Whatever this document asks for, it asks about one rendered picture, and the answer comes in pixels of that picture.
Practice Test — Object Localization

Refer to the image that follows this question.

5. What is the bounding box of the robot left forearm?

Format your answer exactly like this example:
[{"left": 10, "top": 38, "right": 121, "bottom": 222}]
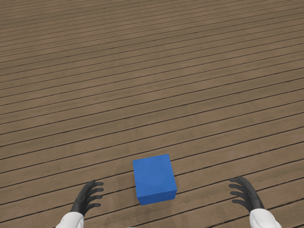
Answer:
[{"left": 56, "top": 212, "right": 84, "bottom": 228}]

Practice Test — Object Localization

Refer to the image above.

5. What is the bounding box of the right robot hand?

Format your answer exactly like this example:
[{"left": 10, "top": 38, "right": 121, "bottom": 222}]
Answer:
[{"left": 228, "top": 176, "right": 265, "bottom": 213}]

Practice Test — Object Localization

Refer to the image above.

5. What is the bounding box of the left robot hand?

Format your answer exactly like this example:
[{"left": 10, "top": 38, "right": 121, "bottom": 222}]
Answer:
[{"left": 70, "top": 180, "right": 104, "bottom": 216}]

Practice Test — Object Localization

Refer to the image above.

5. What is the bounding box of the robot right forearm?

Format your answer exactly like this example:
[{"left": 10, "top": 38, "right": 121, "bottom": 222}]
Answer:
[{"left": 249, "top": 209, "right": 282, "bottom": 228}]

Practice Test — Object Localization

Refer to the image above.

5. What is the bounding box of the carton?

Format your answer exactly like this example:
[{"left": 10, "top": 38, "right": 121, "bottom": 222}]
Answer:
[{"left": 133, "top": 154, "right": 177, "bottom": 205}]

